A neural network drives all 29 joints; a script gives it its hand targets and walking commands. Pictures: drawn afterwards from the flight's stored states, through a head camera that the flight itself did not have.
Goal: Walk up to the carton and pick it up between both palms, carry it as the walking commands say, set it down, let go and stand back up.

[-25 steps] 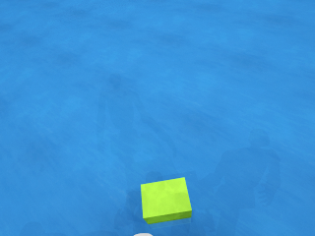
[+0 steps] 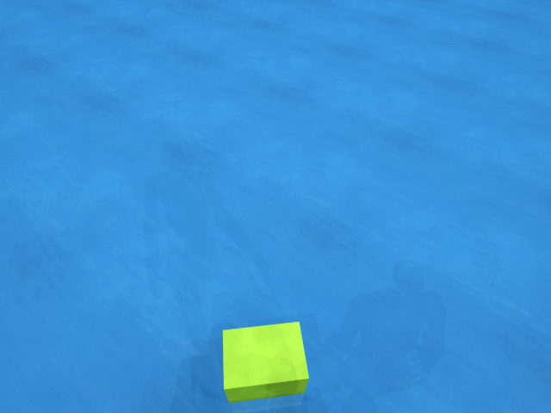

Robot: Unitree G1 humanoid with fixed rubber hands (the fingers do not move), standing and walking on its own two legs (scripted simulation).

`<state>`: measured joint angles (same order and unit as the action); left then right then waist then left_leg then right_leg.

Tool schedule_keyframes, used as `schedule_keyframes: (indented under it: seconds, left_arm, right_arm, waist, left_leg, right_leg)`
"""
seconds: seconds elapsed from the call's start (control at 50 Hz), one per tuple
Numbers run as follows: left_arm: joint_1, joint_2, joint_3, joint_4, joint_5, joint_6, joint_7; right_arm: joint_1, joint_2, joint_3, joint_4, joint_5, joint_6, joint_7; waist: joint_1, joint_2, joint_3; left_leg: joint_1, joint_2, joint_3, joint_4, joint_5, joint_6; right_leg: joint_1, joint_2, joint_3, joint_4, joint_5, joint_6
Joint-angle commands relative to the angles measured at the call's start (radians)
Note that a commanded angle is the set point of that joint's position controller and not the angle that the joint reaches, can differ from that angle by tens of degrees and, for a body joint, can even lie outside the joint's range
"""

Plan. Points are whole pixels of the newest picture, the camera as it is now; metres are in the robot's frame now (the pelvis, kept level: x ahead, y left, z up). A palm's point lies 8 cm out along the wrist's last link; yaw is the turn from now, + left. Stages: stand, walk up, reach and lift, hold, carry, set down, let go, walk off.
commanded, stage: walk up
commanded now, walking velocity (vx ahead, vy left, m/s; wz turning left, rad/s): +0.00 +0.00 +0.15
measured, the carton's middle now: (264, 362) +0.42 +0.04 -0.68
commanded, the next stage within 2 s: none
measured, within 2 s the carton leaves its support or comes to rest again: neither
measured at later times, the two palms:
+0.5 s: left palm out of the picture -0.01 +0.23 -0.14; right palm out of the picture +0.04 -0.22 -0.14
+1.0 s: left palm out of the picture -0.03 +0.24 -0.14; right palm out of the picture +0.06 -0.23 -0.14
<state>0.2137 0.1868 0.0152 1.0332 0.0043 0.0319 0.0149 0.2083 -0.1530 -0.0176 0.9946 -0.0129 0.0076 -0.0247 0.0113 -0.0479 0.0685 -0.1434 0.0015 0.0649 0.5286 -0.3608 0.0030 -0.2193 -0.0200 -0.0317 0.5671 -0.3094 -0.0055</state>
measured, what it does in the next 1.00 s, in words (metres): stands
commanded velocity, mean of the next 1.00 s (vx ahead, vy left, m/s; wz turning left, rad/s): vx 0.00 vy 0.00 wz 0.14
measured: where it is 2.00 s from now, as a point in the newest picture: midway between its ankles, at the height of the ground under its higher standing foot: outside the picture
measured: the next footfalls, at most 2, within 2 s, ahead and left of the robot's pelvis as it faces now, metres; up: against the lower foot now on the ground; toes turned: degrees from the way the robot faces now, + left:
none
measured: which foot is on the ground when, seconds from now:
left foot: down 0.00-1.00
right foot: down 0.00-1.00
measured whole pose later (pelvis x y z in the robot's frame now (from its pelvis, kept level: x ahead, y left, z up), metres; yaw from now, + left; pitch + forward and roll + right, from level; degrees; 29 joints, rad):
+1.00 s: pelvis -0.01 +0.00 +0.00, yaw +7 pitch +0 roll +0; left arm 0.26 0.20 0.04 1.07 0.01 0.02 0.06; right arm 0.20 -0.16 -0.04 1.04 -0.02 0.01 -0.03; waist 0.02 -0.01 0.05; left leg -0.21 -0.02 -0.04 0.55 -0.33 0.00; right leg -0.23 -0.06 -0.15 0.57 -0.33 -0.01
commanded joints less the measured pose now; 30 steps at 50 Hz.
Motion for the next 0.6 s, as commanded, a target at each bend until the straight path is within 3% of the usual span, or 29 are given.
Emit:
schedule_keyframes:
  seconds: [0.0,0.02,0.08,0.14,0.28,0.38,0.48,0.58]
  left_arm:
    - [0.066,0.177,0.025,-0.001,0.009,-0.033,0.026]
    - [0.070,0.159,0.020,0.006,0.012,-0.032,0.028]
    - [0.047,0.122,0.019,-0.010,0.005,-0.034,0.038]
    - [0.051,0.090,0.011,0.011,0.003,-0.039,0.031]
    - [0.083,0.102,0.022,0.036,0.004,-0.035,0.035]
    - [0.078,0.112,0.030,0.035,0.006,-0.028,0.038]
    - [0.088,0.109,0.033,0.031,0.006,-0.027,0.040]
    - [0.099,0.107,0.034,0.028,0.008,-0.026,0.041]
  right_arm:
    - [0.034,-0.092,-0.035,-0.030,0.022,-0.005,-0.008]
    - [0.024,-0.101,-0.036,-0.028,0.018,0.001,-0.007]
    - [0.039,-0.105,-0.044,-0.016,0.013,0.005,-0.004]
    - [0.056,-0.084,-0.036,0.018,0.007,0.002,-0.009]
    - [0.040,-0.096,-0.040,0.032,0.001,-0.004,-0.010]
    - [0.040,-0.102,-0.037,0.038,-0.005,-0.001,-0.008]
    - [0.043,-0.114,-0.041,0.036,-0.005,-0.005,-0.010]
    - [0.050,-0.111,-0.039,0.033,-0.006,-0.005,-0.012]
  waist:
    - [-0.009,-0.072,-0.086]
    - [-0.011,-0.084,-0.062]
    - [-0.018,-0.039,-0.062]
    - [-0.014,-0.017,-0.065]
    - [0.001,0.019,-0.034]
    - [-0.001,0.046,0.004]
    - [0.001,0.078,-0.009]
    - [0.002,0.070,-0.018]
  left_leg:
    - [-0.056,0.026,-0.045,-0.058,0.106,0.016]
    - [-0.020,0.032,-0.046,-0.063,0.131,0.016]
    - [0.003,0.071,-0.086,-0.103,0.303,0.024]
    - [0.031,0.089,-0.102,-0.166,0.323,0.027]
    - [-0.028,0.095,-0.113,-0.167,0.332,0.021]
    - [-0.087,0.091,-0.122,-0.157,0.276,0.022]
    - [-0.114,0.107,-0.148,-0.152,0.310,0.033]
    - [-0.120,0.104,-0.152,-0.135,0.333,0.037]
  right_leg:
    - [0.138,-0.227,0.154,-0.128,0.655,-0.092]
    - [0.077,-0.218,0.152,-0.148,0.596,-0.087]
    - [0.063,-0.150,0.091,-0.166,0.429,-0.044]
    - [0.068,-0.118,0.073,-0.178,0.400,-0.028]
    - [0.100,-0.122,0.044,-0.169,0.329,-0.015]
    - [0.063,-0.129,0.040,-0.167,0.210,-0.016]
    - [0.079,-0.121,0.018,-0.136,0.218,-0.012]
    - [0.071,-0.134,0.018,-0.125,0.216,-0.015]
